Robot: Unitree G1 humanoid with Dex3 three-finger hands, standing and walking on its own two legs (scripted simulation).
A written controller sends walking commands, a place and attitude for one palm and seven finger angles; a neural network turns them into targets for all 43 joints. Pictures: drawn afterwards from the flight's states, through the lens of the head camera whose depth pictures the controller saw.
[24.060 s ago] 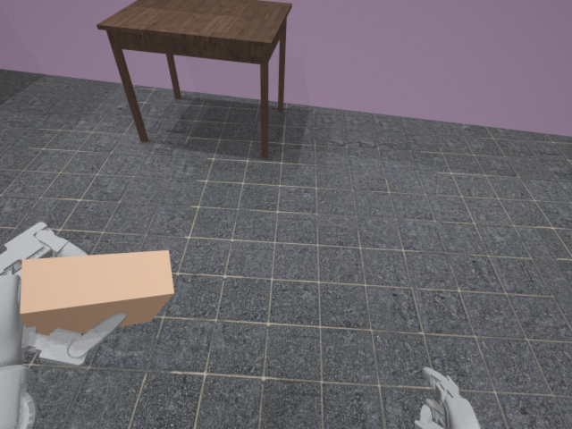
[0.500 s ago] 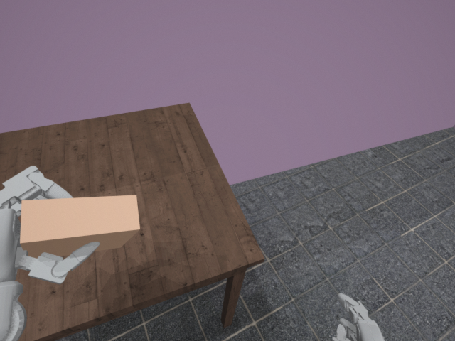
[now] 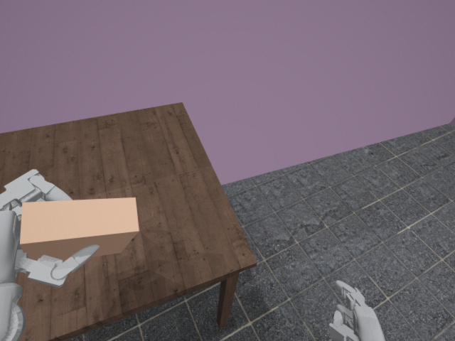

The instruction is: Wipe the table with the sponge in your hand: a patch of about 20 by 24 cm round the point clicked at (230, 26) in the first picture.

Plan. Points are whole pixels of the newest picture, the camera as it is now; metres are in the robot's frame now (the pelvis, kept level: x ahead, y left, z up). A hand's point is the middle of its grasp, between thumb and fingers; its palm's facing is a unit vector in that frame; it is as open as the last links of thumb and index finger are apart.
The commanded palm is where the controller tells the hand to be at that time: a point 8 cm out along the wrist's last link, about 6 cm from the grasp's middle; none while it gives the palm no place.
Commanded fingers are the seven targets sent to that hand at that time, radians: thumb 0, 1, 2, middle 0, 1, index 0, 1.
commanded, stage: come to a stop and stand still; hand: left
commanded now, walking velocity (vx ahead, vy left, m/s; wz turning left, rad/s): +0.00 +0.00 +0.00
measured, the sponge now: (97, 230) +0.23 +0.21 +0.12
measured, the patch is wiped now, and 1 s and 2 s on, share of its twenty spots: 0.00 0.00 0.00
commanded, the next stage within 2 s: look again from close up in 0.06 s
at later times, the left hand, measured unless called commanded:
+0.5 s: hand (52, 227) +0.22 +0.25 +0.15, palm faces +0.36 -0.86 -0.37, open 9.1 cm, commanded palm +0.16 +0.29 +0.17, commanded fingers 0.00 0.10 1.30 -1.20 -1.60 -1.20 -1.60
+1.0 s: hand (48, 230) +0.22 +0.26 +0.14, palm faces +0.30 -0.85 -0.42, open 9.1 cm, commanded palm +0.16 +0.29 +0.17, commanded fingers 0.00 0.10 1.30 -1.20 -1.60 -1.20 -1.60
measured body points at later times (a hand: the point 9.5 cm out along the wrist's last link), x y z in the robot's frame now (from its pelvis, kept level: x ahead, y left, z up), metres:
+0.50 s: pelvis +0.00 +0.01 +0.00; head +0.01 +0.03 +0.45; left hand +0.19 +0.29 +0.17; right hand +0.18 -0.22 -0.07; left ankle +0.02 +0.10 -0.74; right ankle -0.01 -0.12 -0.74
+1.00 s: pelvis +0.00 +0.01 +0.00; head +0.03 +0.05 +0.44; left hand +0.20 +0.31 +0.16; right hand +0.16 -0.22 -0.07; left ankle +0.02 +0.10 -0.74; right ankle -0.01 -0.12 -0.74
